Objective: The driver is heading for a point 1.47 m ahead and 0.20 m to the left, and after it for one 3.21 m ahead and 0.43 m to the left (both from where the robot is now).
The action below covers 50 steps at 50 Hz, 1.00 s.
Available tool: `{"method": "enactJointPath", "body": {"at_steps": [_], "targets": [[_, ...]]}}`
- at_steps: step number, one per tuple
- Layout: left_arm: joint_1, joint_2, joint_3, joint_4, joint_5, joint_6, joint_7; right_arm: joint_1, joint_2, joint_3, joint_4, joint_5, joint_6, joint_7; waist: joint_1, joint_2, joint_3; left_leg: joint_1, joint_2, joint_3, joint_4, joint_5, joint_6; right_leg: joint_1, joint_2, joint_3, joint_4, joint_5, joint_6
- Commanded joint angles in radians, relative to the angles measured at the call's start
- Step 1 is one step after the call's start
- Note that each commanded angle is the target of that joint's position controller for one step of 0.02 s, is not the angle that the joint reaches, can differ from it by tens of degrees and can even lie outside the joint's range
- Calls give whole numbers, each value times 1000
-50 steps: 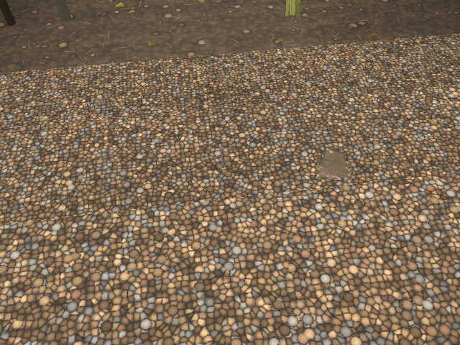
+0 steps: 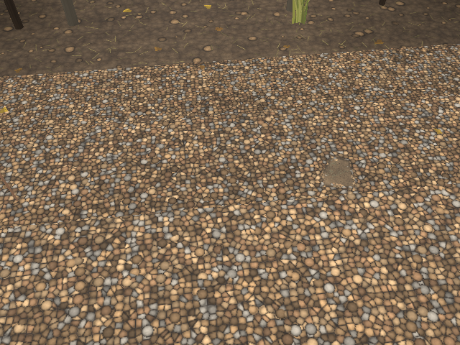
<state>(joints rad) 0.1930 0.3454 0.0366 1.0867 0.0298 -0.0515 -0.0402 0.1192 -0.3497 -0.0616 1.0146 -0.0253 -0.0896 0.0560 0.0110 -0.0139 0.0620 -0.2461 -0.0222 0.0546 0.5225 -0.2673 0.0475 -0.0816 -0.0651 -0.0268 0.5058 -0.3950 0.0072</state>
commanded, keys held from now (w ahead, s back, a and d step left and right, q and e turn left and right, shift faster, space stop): w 0.78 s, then w+q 0.22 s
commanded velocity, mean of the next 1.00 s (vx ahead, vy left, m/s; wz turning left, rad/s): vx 0.41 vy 0.00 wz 0.05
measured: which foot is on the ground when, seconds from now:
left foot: down 0.00-0.56, up 0.58-0.96, down 0.98-1.00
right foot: down 0.00-0.18, up 0.20-0.52, down 0.54-1.00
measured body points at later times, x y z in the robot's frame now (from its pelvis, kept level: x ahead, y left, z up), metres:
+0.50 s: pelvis +0.18 +0.00 +0.00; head +0.18 +0.00 +0.44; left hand +0.36 +0.22 -0.11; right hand +0.06 -0.20 -0.15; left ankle +0.03 +0.10 -0.73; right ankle +0.28 -0.12 -0.70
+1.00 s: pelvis +0.47 +0.03 -0.14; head +0.48 +0.05 +0.31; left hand +0.34 +0.23 -0.29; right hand +0.63 -0.20 -0.26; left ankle +0.56 +0.13 -0.89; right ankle +0.27 -0.12 -0.70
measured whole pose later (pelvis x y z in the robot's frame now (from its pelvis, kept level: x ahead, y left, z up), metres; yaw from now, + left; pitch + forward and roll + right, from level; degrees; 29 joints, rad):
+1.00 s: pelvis +0.47 +0.03 -0.14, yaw +3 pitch -1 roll -5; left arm 0.56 0.18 -0.05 1.02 0.09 -0.09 -0.04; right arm 0.17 -0.26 -0.01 0.83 -0.09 -0.06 0.04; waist 0.10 0.08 0.02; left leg -0.31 0.09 0.02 0.35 0.16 0.07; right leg -0.19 0.01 -0.07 1.36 -0.84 0.01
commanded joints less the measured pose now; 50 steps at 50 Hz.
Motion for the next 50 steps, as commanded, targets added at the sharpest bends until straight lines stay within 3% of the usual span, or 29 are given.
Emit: {"method": "enactJointPath", "body": {"at_steps": [1, 5, 8, 9, 10, 11, 13, 16, 19, 22, 23, 27, 28, 29, 30, 31, 32, 33, 34, 36, 37, 38, 39, 41, 44, 46, 47, 49, 50], "targets": [[85, 153, 36, -16, 32, -20, 30, 12, -137, -35, -47, -24, -18, -36, 12, -30, 82, 5, 70, -148, -125, -356, 109, -162, -81, 120, -185, -266, -168], [126, 123, 25, -18, 13, -39, 51, -76, -24, -7, -102, -26, -26, -46, 54, -149, 104, -220, 10, -2, 92, -125, 57, 116, -268, 335, -296, -157, -281], [9, 145, 21, -58, 36, -13, 32, 129, -45, -19, -56, -20, -41, -36, -77, -60, 87, 150, -7, 34, -33, -28, 57, -122, -154, 176, -134, -17, -226], [-4, 135, 23, -77, 57, -12, 13, 287, -86, -31, -12, -29, -51, -37, -131, 45, 21, 359, 35, -95, -42, 32, 105, -283, -31, 67, 126, 101, -172], [-11, 46, -1, -104, 71, -29, -13, 528, -161, -43, 39, -39, -58, -43, -208, 240, -86, 647, 231, -501, -165, 181, 259, -542, 112, 14, 512, -76, -77], [-63, 9, -7, -134, 49, -67, -26, 664, -142, -28, 60, -58, -61, -30, -267, 182, -9, 712, 384, -688, -263, 269, 340, -792, 134, 195, 752, -245, -93], [-99, 52, 7, -160, 35, -103, 0, 452, -43, 7, 42, -71, -58, -23, -140, 16, 103, 514, 405, -520, -290, 235, 301, -812, 19, 202, 786, -82, -130], [-15, -32, -9, -144, 74, -56, 14, 293, 77, 65, -1, -61, -35, -41, -2, 44, 115, 220, 274, -264, -388, 297, 216, -551, -69, 143, 562, 133, -137], [-125, -51, -14, -198, 46, -29, -9, 303, 49, 71, -6, -41, -44, -39, -6, 57, 101, 20, 167, -108, -442, 238, 170, -349, -17, 19, 282, 252, -70], [-160, -61, -20, -237, 45, -19, -22, 406, -12, 54, 27, -69, -34, 12, -25, 104, 91, -22, 204, -108, -398, 281, 198, -272, 26, -2, 260, 333, -40], [-32, -58, -15, -204, 70, -27, -24, 389, 1, 58, 13, -117, -33, 12, 26, 96, 75, -77, 214, -94, -331, 353, 175, -177, 25, 16, 441, 457, -50], [428, 64, 67, -98, 57, -53, -4, 262, -55, 29, -34, -90, -38, 4, 225, 11, -22, -253, 121, -9, 293, 617, 127, 253, 132, -96, 363, 239, -90], [569, 52, 64, -76, 55, -63, 5, 316, -36, 24, -20, -98, -42, 29, 273, -89, -98, -410, 32, -15, 712, 367, 109, 434, 108, -27, 273, 216, -191], [504, 71, 38, -106, 60, -63, 11, 456, 141, 56, -3, -90, -46, 65, 139, -234, -256, -481, -87, -72, 1076, -355, 70, 446, -173, 444, 71, 530, -451], [493, 39, 27, -111, 78, -82, -1, 300, 145, 53, -108, -39, -52, 56, 164, -113, -110, -648, -105, -238, 1176, -333, 84, 278, -264, 707, -63, 471, -511], [309, 5, 18, -139, 49, -108, -14, 196, 74, 35, -163, -24, -44, 32, 99, -96, 83, -751, -1, -269, 1141, -204, 73, -1, -331, 783, -96, 124, -483], [197, -55, -4, -165, 31, -108, -20, 181, 20, 22, -174, -53, -26, -1, 58, 8, 64, -733, 36, -270, 1146, -136, 62, -131, -312, 735, -68, -16, -472], [111, -125, -35, -175, 59, -92, -14, 225, 48, 36, -166, -67, -8, -16, 5, 102, 77, -632, 77, -288, 987, -25, 45, -336, -296, 638, -110, -12, -446], [46, -130, -48, -192, 61, -80, -5, 247, 128, 63, -158, -86, 17, -27, -49, 73, 112, -536, 123, -276, 800, 13, 25, -490, -244, 509, -121, -33, -396], [74, -88, -35, -175, 54, -92, 31, 336, 162, 80, -149, -119, 39, -18, -82, -18, 21, -302, 82, -128, 733, 146, -4, -642, -74, 281, -39, -118, -310], [80, -117, -47, -200, 64, -111, 49, 347, 137, 76, -152, -135, 28, -5, -72, -2, -16, -219, 75, -84, 612, 367, -17, -676, 4, 154, 24, -91, -267], [135, -149, -61, -182, 75, -130, 73, 267, 122, 77, -169, -122, 18, 6, -22, -8, 0, -319, 136, -153, 467, 677, -42, -581, 11, 153, 119, -55, -232], [179, -107, -52, -189, 62, -139, 95, 191, 104, 78, -192, -90, 17, 6, 32, 29, -23, -275, 130, -102, 214, 880, -51, -556, 46, 81, 203, -118, -184], [322, -19, -44, -145, 57, -129, 66, 69, 58, 65, -238, -61, 38, 8, 51, -32, 32, -107, 86, -9, 138, 760, -62, -624, -3, 123, 178, -224, -189], [457, -34, -64, -97, 35, -108, 35, -76, 25, 63, -281, -95, 62, 3, 109, -21, 130, -343, 175, -122, -79, 673, -9, -297, -166, 336, 223, -234, -234], [478, -30, -64, -75, 18, -72, 41, -85, 37, 67, -260, -95, 45, -5, 134, 9, 124, -320, 179, -99, -229, 663, 10, -138, -160, 330, 300, -165, -203], [502, -20, -62, -65, 23, -55, 36, -44, 29, 59, -244, -86, 36, -13, 121, 4, 115, -210, 154, -48, -239, 650, 10, -135, -143, 293, 354, -71, -197], [389, 12, -54, -78, 83, -20, -19, 425, -82, -12, -101, -48, 19, -30, -99, 61, 8, 343, 98, 36, -201, 737, 55, -338, -85, 149, 742, 169, -109], [544, -121, -77, -50, 88, -24, -61, 653, -152, -47, -60, -46, 30, -18, -120, 298, -274, 867, 208, -87, 120, 1085, 264, -613, 67, -16, 1269, -145, 5]]}}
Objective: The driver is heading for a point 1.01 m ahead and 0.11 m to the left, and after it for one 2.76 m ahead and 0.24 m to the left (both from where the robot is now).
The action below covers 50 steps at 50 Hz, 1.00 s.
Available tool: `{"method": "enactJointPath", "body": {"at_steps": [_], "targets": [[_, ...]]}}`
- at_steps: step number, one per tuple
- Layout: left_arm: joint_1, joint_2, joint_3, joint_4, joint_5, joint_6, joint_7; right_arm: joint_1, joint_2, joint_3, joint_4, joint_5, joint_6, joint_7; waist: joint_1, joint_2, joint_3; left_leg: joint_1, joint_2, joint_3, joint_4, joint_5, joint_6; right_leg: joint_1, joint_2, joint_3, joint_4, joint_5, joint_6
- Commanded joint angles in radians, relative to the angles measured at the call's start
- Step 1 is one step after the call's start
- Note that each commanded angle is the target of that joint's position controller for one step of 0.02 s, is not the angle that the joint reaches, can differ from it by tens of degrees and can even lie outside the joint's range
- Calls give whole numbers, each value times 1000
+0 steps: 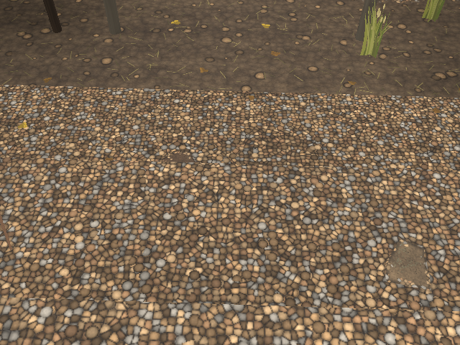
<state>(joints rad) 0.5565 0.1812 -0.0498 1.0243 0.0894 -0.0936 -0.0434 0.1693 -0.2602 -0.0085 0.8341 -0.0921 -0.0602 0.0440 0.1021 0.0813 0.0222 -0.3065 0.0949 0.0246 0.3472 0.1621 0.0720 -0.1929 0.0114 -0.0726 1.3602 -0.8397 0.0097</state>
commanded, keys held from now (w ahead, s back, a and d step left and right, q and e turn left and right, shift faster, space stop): w+q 0.28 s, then w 0.68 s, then w+e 0.04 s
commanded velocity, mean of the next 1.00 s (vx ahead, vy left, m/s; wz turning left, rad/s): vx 0.50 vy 0.00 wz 0.24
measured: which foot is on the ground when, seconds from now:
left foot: down 0.00-0.38, up 0.40-0.88, down 0.90-1.00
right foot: down 0.00-0.00, up 0.02-0.36, down 0.38-0.92, up 0.94-1.00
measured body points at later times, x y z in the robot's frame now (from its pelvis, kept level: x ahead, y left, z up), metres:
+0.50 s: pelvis +0.30 -0.01 -0.03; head +0.31 +0.00 +0.42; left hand +0.41 +0.26 -0.14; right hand +0.39 -0.25 -0.17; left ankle +0.18 +0.10 -0.69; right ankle +0.39 -0.08 -0.77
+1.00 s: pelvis +0.54 +0.09 -0.05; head +0.54 +0.10 +0.40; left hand +0.49 +0.33 -0.19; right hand +0.71 -0.12 -0.16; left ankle +0.50 +0.18 -0.77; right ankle +0.47 -0.06 -0.68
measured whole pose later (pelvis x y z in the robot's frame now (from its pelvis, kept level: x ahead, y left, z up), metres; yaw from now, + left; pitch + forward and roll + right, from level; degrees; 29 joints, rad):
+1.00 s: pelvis +0.54 +0.09 -0.05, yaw +15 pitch +0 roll +1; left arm 0.38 0.23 0.04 0.94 0.06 -0.11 -0.07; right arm 0.26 -0.21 -0.05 0.81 -0.07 -0.14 0.03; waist 0.01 -0.03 0.01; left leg -0.29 -0.02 0.07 0.67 -0.38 0.05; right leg -0.38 0.02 0.07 1.22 -0.48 -0.09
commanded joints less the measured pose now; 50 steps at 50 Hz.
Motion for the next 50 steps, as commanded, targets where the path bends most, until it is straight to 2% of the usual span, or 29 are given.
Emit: {"method": "enactJointPath", "body": {"at_steps": [1, 2, 4, 5, 6, 8, 9, 11, 16, 18, 19, 20, 21, 22, 23, 25, 26, 31, 35, 36, 39, 41, 43, 45, 46, 47, 48, 49, 50], "targets": [[79, 77, 12, -53, 9, 20, -83, 572, -231, -92, 119, 5, 7, 7, -233, 122, -313, 1028, 154, -228, 307, 549, 278, -690, 17, 46, 521, 98, 29], [-148, 152, 38, -133, -12, 8, -75, 568, -206, -87, 108, -11, 8, 7, -291, 17, -162, 887, 147, -276, 214, 329, 244, -809, 13, 53, 540, 115, 29], [-272, 139, 34, -247, -37, -36, -23, 406, -182, -70, 81, 34, -13, 26, -236, 13, -6, 577, 276, -600, 27, -434, 324, -1030, -56, 151, 507, 265, 6], [-288, 109, 18, -250, -9, -42, 22, 295, -28, -14, 57, 18, -44, 24, -157, -131, 64, 351, 280, -535, -60, -473, 274, -945, -163, 251, 149, 544, -41], [-259, 113, 24, -212, -2, -35, 38, 182, 22, 11, 17, 21, -57, 24, -103, -144, 113, 47, 236, -458, -165, -406, 295, -707, -214, 233, -180, 711, -45], [-267, 75, 15, -212, 2, 4, 35, 162, -20, 11, 21, 53, -70, 15, -81, -12, 68, -109, 107, -345, -160, -410, 281, -476, -175, 133, -388, 780, -32], [-296, 64, 8, -228, -13, 14, 26, 144, -39, 8, 12, 51, -68, 21, -71, -36, 43, -176, 78, -309, -145, -357, 257, -350, -144, 99, -521, 756, -20], [-389, 74, -5, -267, -35, 23, 14, 178, -175, -42, 11, 43, -70, 52, -104, -47, 34, -165, 67, -321, -122, -186, 250, -239, -83, 64, -678, 761, 1], [-562, 152, 11, -293, -25, -3, 23, 295, -112, -53, 51, 17, -43, 50, -154, -47, 23, 123, 100, -391, 3, -103, 200, -291, -44, 80, -821, 857, -37], [-529, 221, 44, -288, -41, -24, 17, 279, -113, -59, 48, 7, -43, 40, -114, -47, -16, 136, 58, -350, 91, 19, 129, -123, -34, 57, -827, 905, -112], [-371, 262, 67, -245, -54, -37, 18, 235, -93, -57, 27, 4, -50, 41, -44, -90, -109, 11, -20, -272, 265, 48, 63, 144, -73, 90, -771, 973, -181], [-137, 294, 76, -192, -55, -38, 14, 371, 25, -28, 28, -8, -66, 38, -25, -296, -359, -234, -176, -168, 577, -323, -29, 604, -283, 395, -827, 1047, -402], [5, 260, 71, -152, -45, -26, 7, 385, 47, -19, 43, 2, -68, 44, 40, -311, -390, -494, -227, -131, 863, -796, -56, 747, -428, 728, -984, 770, -467], [-24, 231, 79, -138, -36, -31, 10, 220, -29, -44, 23, 17, -57, 30, 61, -160, -122, -621, -157, -165, 930, -708, -23, 524, -375, 669, -1080, 472, -344], [-162, 188, 70, -166, -47, -32, 19, 182, -35, -48, 29, 29, -53, 0, 7, -133, -19, -583, -98, -149, 914, -592, -11, 341, -340, 552, -1131, 387, -298], [-241, 79, 43, -171, -55, -33, 38, 166, 7, -34, 32, -8, -47, -27, -59, -118, -35, -431, -13, -155, 812, -479, 2, 183, -300, 433, -1191, 598, -297], [-264, 72, 46, -177, -55, -37, 43, 144, 37, -23, 26, -16, -40, -27, -78, -115, -33, -383, 4, -145, 780, -483, -7, 135, -291, 389, -1221, 655, -294], [-218, 111, 77, -139, -27, -57, 12, 30, 26, -21, -17, 15, -23, -1, -76, -89, -16, -366, 9, -87, 502, -261, -64, 98, -240, 203, -1262, 932, -295], [-161, 102, 70, -93, -13, -48, -41, -17, 28, -12, -52, 3, 2, 33, -96, -146, 4, -153, -28, -16, 477, -98, -59, -126, -177, 85, -1209, 964, -265], [-138, 110, 70, -71, 8, -49, -43, 22, 13, -14, -48, -3, 3, 37, -111, -163, 21, -160, -9, -68, 566, -43, -52, -114, -217, 117, -1174, 958, -275], [-88, 129, 68, -69, 17, -53, -13, -20, -44, -38, -97, -8, -18, 23, -92, -130, 25, -241, -28, -42, 613, -231, -37, 40, -246, 147, -1063, 981, -267], [-24, 159, 84, -37, -18, -51, 8, -143, -33, -39, -162, 18, -15, -5, -35, -142, 49, -397, -2, -71, 426, -380, -40, 303, -307, 217, -1023, 1019, -267], [-53, 198, 105, -50, -22, -43, 18, -68, -30, -52, -163, 26, -14, -17, -70, -163, 20, -195, -56, 23, 364, -486, -19, 251, -291, 166, -921, 1203, -255], [-90, 219, 119, -64, -10, -37, -13, 184, -66, -82, -73, 40, -45, -17, -180, -87, -48, 317, -148, 122, 285, -269, 39, -79, -155, 53, -594, 1303, -207], [-36, 142, 103, -84, 12, -37, -35, 337, -132, -95, -39, 35, -64, -34, -199, 92, -222, 652, 10, -129, 258, -24, 241, -323, -40, 4, -243, 872, -113], [-78, 53, 81, -133, -15, -52, -59, 513, -124, -79, -8, 12, -68, -19, -270, 160, -295, 787, 253, -593, 68, 15, 444, -600, 120, 85, 66, 169, -78], [-314, 78, 94, -230, -61, -52, -52, 502, -93, -87, 36, -9, -88, -20, -314, 17, 8, 567, 280, -622, 6, -200, 364, -807, 66, 240, 42, 246, -113], [-368, 104, 109, -247, -54, -34, -23, 367, -66, -73, 44, 25, -96, -5, -210, -41, 102, 408, 287, -507, 28, -206, 311, -788, -18, 223, 28, 349, -117], [-311, 126, 115, -225, -36, -18, -5, 289, 6, -46, 26, 40, -88, 1, -151, -102, 42, 286, 272, -423, 26, -199, 297, -693, -60, 217, -14, 434, -115]]}}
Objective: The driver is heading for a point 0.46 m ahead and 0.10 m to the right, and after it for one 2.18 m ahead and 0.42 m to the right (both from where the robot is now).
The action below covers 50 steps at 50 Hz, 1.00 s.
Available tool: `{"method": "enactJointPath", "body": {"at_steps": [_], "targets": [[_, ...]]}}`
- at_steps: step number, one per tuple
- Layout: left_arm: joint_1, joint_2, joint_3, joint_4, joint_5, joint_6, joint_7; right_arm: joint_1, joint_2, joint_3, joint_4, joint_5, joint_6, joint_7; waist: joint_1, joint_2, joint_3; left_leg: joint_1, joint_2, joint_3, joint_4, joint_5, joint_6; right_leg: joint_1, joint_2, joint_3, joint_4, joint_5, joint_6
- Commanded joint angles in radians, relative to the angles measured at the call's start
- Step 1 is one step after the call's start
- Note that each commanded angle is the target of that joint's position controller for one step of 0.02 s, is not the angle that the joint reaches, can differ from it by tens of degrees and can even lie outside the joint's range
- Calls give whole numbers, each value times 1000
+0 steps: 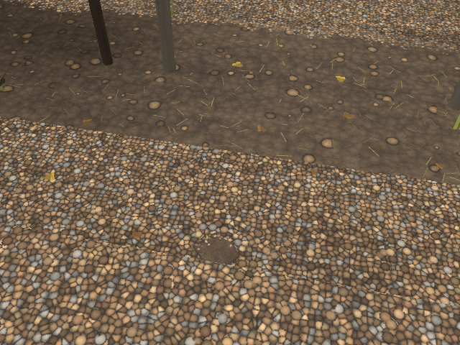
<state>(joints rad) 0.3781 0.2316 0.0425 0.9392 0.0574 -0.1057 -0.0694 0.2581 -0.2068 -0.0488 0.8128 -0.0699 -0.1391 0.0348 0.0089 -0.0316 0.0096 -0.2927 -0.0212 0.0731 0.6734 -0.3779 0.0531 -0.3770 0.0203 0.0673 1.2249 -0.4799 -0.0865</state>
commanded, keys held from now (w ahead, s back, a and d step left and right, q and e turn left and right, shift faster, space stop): w+e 0.52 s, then w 0.48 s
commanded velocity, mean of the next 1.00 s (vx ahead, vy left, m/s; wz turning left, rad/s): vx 0.50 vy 0.00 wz -0.31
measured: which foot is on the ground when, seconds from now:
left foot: down 0.00-0.40, up 0.42-0.76, down 0.78-1.00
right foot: up 0.00-0.36, down 0.38-0.80, up 0.82-1.00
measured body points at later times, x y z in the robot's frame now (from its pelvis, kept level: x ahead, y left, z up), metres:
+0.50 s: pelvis +0.33 -0.07 -0.16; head +0.34 -0.07 +0.29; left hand +0.47 +0.17 -0.29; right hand +0.20 -0.25 -0.31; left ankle +0.20 +0.12 -0.69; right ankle +0.34 -0.13 -0.89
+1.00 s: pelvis +0.63 -0.08 -0.15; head +0.65 -0.08 +0.29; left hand +0.82 +0.11 -0.29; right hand +0.55 -0.30 -0.30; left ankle +0.69 -0.02 -0.89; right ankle +0.61 -0.23 -0.82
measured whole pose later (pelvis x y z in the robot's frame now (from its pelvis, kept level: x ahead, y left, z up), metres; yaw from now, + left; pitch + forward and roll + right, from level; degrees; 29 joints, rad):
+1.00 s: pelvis +0.63 -0.08 -0.15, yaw -22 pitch +0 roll +1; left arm 0.22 0.22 0.03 0.88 0.09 -0.07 -0.03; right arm 0.36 -0.21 0.00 0.98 -0.05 -0.13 0.02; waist -0.05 -0.02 0.03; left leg -0.23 -0.08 0.08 0.38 -0.16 0.10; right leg -0.60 -0.06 0.08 1.10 -0.28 -0.03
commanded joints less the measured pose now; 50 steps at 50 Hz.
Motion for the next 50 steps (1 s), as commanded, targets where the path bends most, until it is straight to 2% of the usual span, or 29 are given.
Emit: {"method": "enactJointPath", "body": {"at_steps": [1, 3, 4, 5, 7, 11, 13, 17, 19, 20, 21, 22, 23, 24, 25, 26, 27, 29, 33, 35, 37, 39, 40, 41, 42, 43, 45, 47, 50], "targets": [[-104, 11, 5, -132, 22, 10, 30, 155, -7, 12, 35, 12, -3, 11, -22, 38, 80, 152, 367, -377, -324, 380, 289, -438, -98, 97, 46, 152, -19], [-26, -75, -31, -106, 85, 45, 13, 53, 52, 33, 5, -8, 16, -26, 42, 69, 62, -16, 239, -216, -314, 210, 180, -314, -120, 55, -99, 420, -32], [0, -57, -24, -93, 72, 46, -4, 58, 27, 27, 1, -14, 15, -40, 38, 90, 47, -94, 202, -145, -297, 217, 170, -262, -93, -2, -115, 507, -28], [-39, -28, -26, -105, 66, 25, -21, 13, 56, 47, -33, -36, 0, -70, 17, 40, 26, -90, 150, -80, -234, 165, 123, -265, -116, 27, -311, 785, -15], [-145, -19, -21, -138, 35, 12, -26, 162, -30, 42, 25, -49, -8, -75, -39, 76, 5, -225, 101, 16, -168, 47, 101, -42, -77, -84, -496, 1112, 14], [-343, 64, -9, -210, 43, 39, -4, 389, 4, 79, 139, -21, -7, -35, -93, 45, 157, -23, 258, -138, -80, -19, 131, -242, -122, -44, -647, 971, 8], [-421, 41, -24, -227, 57, 44, 2, 445, -19, 84, 177, 9, -2, -40, -125, 50, 190, 69, 261, -160, -50, -14, 114, -256, -126, -65, -745, 924, 0], [-364, 65, -18, -177, 59, 56, 9, 469, -72, 75, 230, 4, 36, -46, -101, 1, 210, 146, 232, -119, 113, 197, 75, -59, -115, -123, -888, 827, 0], [-28, 158, 28, -60, 37, 33, 28, 422, -109, 66, 244, -22, 52, -9, 36, -34, 96, 68, 153, -4, 441, 465, 14, 363, -55, -202, -972, 918, -38], [234, 227, 70, -20, 40, 23, 23, 496, -22, 90, 251, -66, 50, 33, 106, -110, -88, -365, 117, 16, 816, 300, -72, 962, -136, -121, -616, 1289, -214], [381, 235, 69, 45, 38, 32, 15, 489, 33, 119, 223, -42, 52, 70, 152, -140, -396, -545, 47, -21, 1168, -349, -132, 1309, -338, 136, -457, 1433, -383], [430, 183, 61, 53, 37, 50, 24, 202, -89, 76, 103, 6, 50, 84, 259, -19, -302, -671, 29, -86, 1187, -377, -129, 1198, -328, 223, -571, 1265, -319], [356, 223, 64, 41, 16, 49, 29, 33, -122, 58, 9, 25, 20, 69, 237, -54, -153, -751, 50, -87, 1155, -382, -122, 989, -323, 238, -682, 946, -303], [107, 177, 39, -33, -21, 28, 32, -61, -115, 57, -60, 10, -7, 28, 133, 35, -37, -781, 105, -178, 753, -87, -81, 740, -327, 308, -812, 607, -265], [16, 129, 19, -60, -1, 20, 15, -33, -128, 47, -37, -13, -20, -7, 57, 38, 44, -614, 149, -169, 631, -12, -55, 457, -324, 272, -874, 605, -277], [-63, 90, 2, -89, 13, 7, 3, 41, -111, 46, 8, -8, -10, -27, -9, 67, 69, -399, 175, -154, 414, 89, -48, 170, -319, 230, -974, 692, -310], [-55, 131, 13, -83, 1, 0, -9, 80, -53, 55, 28, -7, 18, -35, -42, 0, 87, -304, 172, -118, 338, 26, -68, 58, -308, 232, -1028, 696, -347], [-53, 116, 13, -63, -29, -22, -26, 81, -6, 84, 19, 0, 59, -18, -71, 22, 76, -177, 170, -98, 116, 143, -73, -35, -256, 197, -1046, 670, -297], [17, 135, 30, -43, 9, -8, -48, -111, -53, 83, -8, 7, 63, 5, 5, 11, 62, -150, 90, -97, -61, 494, -43, 31, -193, 160, -961, 634, -203], [51, 121, 27, -29, 28, 5, -46, -200, -85, 70, -22, -2, 53, 14, 24, -6, 39, -97, 52, -55, -29, 506, -23, 45, -166, 136, -906, 581, -167], [23, 130, 30, -39, 25, 9, -36, -239, -135, 49, -31, -3, 40, 8, -2, -1, 47, -31, 31, -28, -33, 424, 1, 64, -167, 148, -873, 576, -132], [-23, 145, 36, -59, 27, -4, -31, -23, -226, 7, 33, 25, 15, -4, -107, 32, -20, 299, 15, -19, 1, 438, 66, -31, -102, 86, -654, 746, -50], [56, 61, 15, -61, 34, -11, -37, 207, -282, -5, 87, 23, 11, -3, -152, 199, -223, 639, 165, -229, -47, 584, 217, -156, 34, 10, -327, 449, 30], [233, -38, -13, -32, 28, -18, -38, 351, -262, 13, 103, 20, 15, 11, -125, 333, -438, 878, 416, -653, -194, 670, 437, -297, 132, 1, 74, -203, 85], [66, 35, 6, -62, 10, -7, -32, 388, -214, 10, 142, -2, 4, 19, -187, 225, -210, 742, 392, -781, -338, 245, 367, -535, 107, 97, 198, -157, 55], [-25, 65, 12, -78, 7, 1, 6, 213, -171, 16, 108, 16, 1, 14, -134, 108, -43, 493, 363, -654, -387, 34, 289, -523, 30, 106, 178, -6, 29], [-25, 53, -2, -67, 40, 8, 48, 34, -78, 42, 70, 26, 11, -3, -44, 32, -30, 227, 326, -530, -435, 151, 287, -364, -81, 109, 73, 176, 25], [-66, 1, -21, -83, 50, 23, 47, -2, -37, 50, 74, 21, 1, -17, -3, 34, -26, 115, 274, -420, -499, 237, 248, -272, -130, 83, -38, 211, 38], [-146, 19, -13, -119, 27, 33, 36, 101, -52, 41, 128, 16, -18, -15, -32, 46, -5, 117, 221, -284, -536, 337, 226, -287, -135, 32, -239, 285, 92]]}}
